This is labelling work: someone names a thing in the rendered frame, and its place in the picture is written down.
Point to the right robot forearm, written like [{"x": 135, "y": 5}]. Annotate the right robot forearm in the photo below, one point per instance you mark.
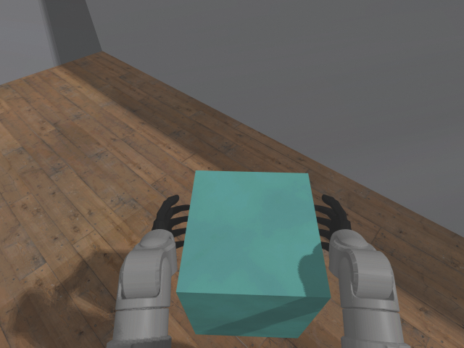
[{"x": 367, "y": 292}]

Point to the robot right hand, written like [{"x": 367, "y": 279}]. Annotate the robot right hand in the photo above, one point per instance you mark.
[{"x": 337, "y": 215}]

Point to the left robot forearm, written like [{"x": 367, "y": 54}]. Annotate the left robot forearm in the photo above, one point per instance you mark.
[{"x": 143, "y": 292}]

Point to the carton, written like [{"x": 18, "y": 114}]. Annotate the carton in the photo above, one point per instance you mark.
[{"x": 252, "y": 261}]

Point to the robot left hand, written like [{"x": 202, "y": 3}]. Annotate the robot left hand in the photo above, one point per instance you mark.
[{"x": 165, "y": 222}]

